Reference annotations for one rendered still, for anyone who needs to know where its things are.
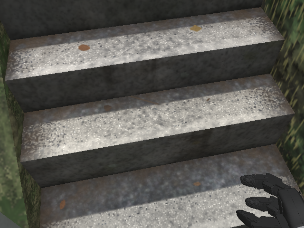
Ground robot right hand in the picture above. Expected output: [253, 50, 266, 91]
[236, 173, 304, 228]

